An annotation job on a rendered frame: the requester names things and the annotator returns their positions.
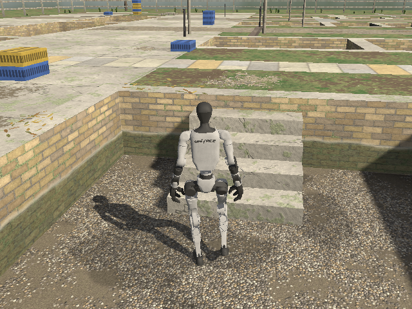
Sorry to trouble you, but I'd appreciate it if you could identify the left robot shin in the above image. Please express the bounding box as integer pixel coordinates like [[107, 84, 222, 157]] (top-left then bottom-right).
[[189, 216, 201, 257]]

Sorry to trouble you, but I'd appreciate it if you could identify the left robot hand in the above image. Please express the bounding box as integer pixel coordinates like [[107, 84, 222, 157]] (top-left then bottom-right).
[[170, 187, 185, 203]]

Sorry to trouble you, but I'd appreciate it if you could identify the left robot upper arm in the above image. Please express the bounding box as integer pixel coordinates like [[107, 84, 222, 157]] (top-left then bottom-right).
[[176, 130, 192, 167]]

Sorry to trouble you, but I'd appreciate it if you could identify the robot left forearm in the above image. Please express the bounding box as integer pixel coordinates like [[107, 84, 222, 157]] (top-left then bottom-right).
[[171, 157, 183, 188]]

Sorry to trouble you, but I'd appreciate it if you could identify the right robot upper arm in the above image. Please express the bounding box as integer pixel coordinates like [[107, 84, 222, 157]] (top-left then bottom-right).
[[218, 129, 235, 165]]

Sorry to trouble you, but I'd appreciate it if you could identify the right robot hand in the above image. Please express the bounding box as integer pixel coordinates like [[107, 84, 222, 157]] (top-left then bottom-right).
[[229, 184, 243, 201]]

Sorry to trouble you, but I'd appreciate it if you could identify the humanoid robot torso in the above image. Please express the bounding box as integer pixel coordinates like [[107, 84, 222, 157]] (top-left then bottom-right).
[[190, 126, 220, 193]]

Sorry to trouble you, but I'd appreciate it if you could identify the robot right forearm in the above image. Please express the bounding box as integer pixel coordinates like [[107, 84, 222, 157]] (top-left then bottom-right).
[[229, 156, 242, 187]]

